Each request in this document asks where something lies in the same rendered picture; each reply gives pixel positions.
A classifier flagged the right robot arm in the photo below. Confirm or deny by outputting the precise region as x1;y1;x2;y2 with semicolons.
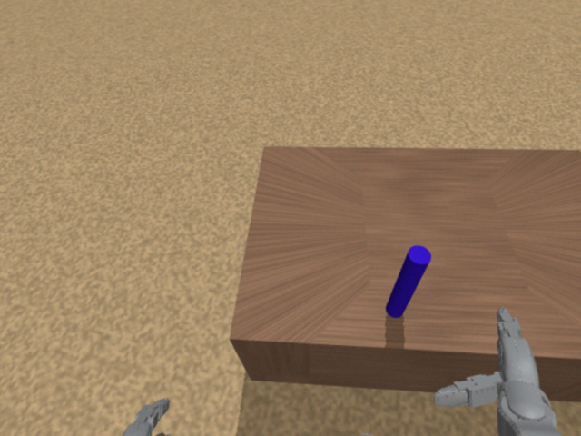
497;381;562;436

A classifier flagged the can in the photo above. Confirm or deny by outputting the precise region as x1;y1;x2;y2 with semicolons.
386;245;431;318

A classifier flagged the right robot hand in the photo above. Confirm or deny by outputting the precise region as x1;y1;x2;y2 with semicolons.
434;307;539;408

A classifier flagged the left robot hand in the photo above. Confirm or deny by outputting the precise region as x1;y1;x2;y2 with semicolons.
123;398;172;436

